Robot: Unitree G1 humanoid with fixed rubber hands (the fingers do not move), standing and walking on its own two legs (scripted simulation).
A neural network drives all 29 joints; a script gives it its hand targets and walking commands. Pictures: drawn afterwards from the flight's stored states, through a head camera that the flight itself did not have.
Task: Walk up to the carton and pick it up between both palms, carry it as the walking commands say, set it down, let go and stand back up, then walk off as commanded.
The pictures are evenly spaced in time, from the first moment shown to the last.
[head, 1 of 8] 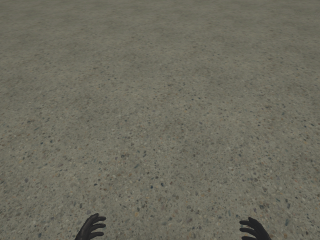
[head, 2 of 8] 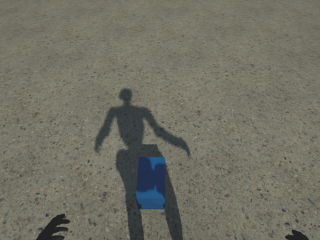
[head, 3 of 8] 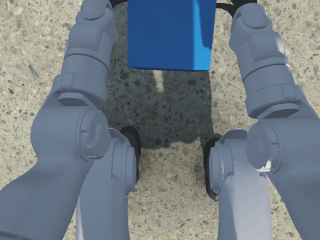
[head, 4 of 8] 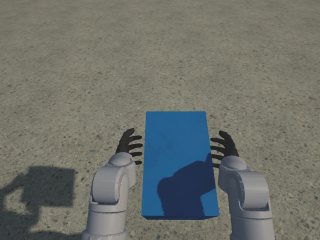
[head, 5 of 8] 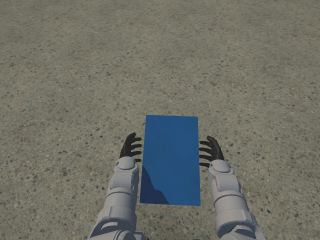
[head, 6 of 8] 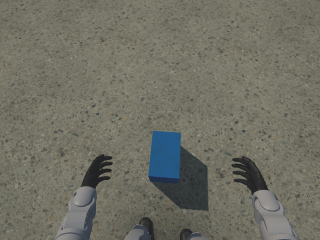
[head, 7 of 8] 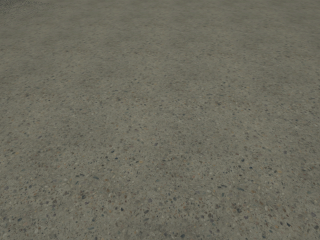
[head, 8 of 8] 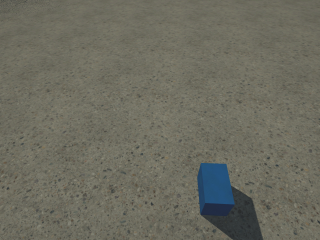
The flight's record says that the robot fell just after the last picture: no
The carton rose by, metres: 0.68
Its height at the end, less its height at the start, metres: +0.00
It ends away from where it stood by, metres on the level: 0.31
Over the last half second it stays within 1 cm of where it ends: yes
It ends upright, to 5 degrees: yes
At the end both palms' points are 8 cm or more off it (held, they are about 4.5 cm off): yes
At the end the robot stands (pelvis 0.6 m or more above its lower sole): yes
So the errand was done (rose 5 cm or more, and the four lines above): yes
